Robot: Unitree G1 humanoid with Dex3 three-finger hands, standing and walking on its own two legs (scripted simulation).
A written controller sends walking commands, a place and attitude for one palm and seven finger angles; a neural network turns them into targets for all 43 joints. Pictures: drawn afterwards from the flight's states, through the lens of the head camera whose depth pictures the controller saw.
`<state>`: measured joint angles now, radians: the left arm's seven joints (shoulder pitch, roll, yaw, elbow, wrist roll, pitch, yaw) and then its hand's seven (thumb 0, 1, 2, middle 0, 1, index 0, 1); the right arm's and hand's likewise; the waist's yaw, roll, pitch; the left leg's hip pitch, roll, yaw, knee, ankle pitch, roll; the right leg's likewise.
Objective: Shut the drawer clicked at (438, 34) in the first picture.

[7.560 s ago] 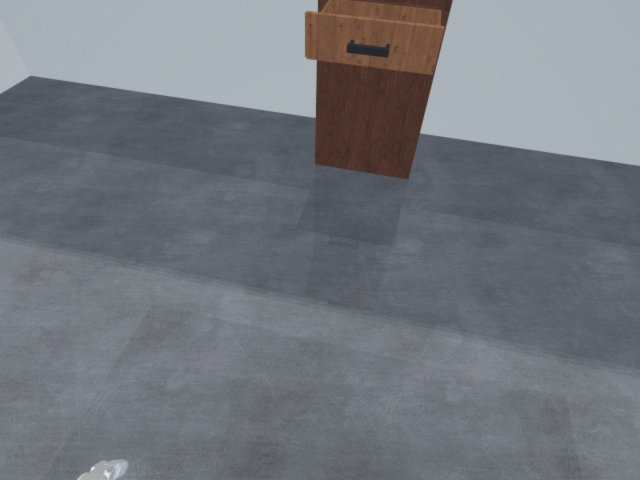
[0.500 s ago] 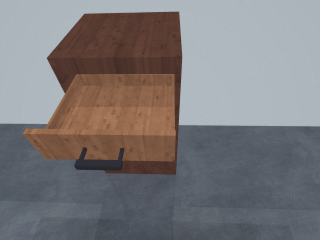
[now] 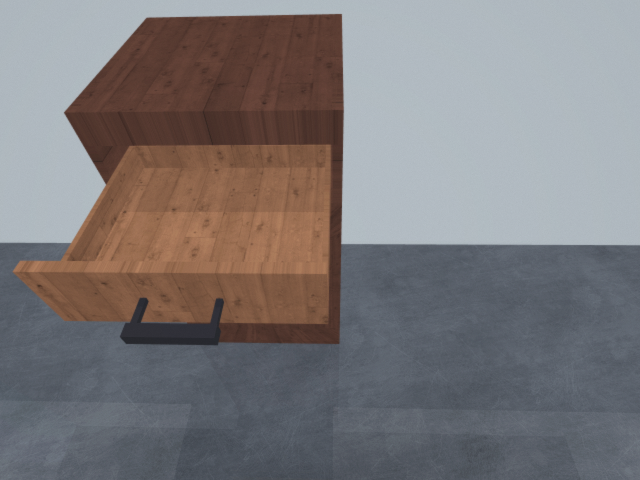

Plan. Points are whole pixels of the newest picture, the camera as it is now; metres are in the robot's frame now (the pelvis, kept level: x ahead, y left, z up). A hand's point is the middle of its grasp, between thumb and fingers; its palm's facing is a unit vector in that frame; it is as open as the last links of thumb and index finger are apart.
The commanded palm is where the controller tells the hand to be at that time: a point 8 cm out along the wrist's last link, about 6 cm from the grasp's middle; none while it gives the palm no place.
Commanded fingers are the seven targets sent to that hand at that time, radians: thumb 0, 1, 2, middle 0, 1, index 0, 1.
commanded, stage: look again from close up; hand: left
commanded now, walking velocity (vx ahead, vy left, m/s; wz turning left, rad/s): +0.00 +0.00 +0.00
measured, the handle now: (175, 319) +0.33 +0.24 -0.03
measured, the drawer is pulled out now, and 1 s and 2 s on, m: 0.29 0.29 0.29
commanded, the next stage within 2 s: shuffle to correct the standing spot in 0.18 s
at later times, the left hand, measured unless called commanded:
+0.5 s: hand out of the picture -0.01 +0.16 -0.18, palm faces +0.05 -0.98 -0.18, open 7.3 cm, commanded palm none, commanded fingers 0.00 0.90 0.90 -0.20 -0.30 -0.20 -0.30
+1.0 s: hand out of the picture +0.07 +0.19 -0.17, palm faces +0.02 -0.97 -0.24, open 7.3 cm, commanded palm none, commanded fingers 0.00 0.90 0.90 -0.20 -0.30 -0.20 -0.30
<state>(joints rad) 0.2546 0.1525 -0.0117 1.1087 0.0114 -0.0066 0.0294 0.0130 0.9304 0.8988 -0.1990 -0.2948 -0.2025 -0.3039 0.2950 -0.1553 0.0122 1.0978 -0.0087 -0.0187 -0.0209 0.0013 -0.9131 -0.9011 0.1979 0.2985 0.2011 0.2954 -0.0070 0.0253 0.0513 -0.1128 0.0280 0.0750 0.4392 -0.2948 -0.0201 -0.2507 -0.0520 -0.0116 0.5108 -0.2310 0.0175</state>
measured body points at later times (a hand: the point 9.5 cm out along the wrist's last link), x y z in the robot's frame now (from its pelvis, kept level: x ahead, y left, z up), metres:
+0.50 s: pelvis +0.00 +0.00 +0.00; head +0.01 -0.01 +0.45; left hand -0.01 +0.21 -0.16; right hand -0.03 -0.22 -0.17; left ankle -0.04 +0.13 -0.74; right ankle +0.03 -0.13 -0.74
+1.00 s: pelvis +0.04 +0.01 +0.00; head +0.07 +0.00 +0.45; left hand +0.07 +0.24 -0.16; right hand +0.03 -0.20 -0.17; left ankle -0.04 +0.13 -0.74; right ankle +0.03 -0.13 -0.74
